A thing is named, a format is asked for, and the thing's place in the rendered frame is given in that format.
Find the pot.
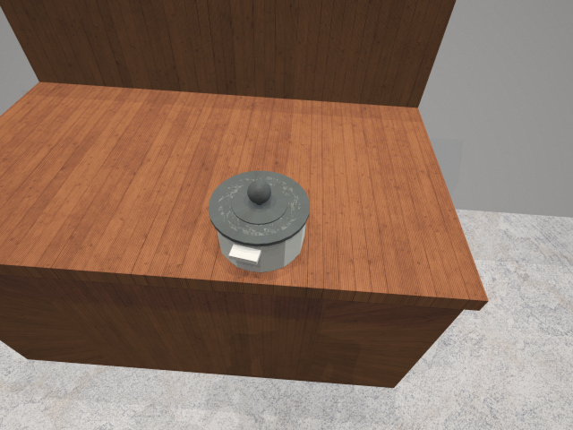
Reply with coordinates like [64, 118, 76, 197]
[218, 223, 306, 272]

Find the lid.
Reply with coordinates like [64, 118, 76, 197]
[209, 170, 310, 246]

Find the knob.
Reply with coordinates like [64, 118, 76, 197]
[247, 180, 271, 204]

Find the table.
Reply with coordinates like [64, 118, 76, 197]
[0, 0, 489, 388]

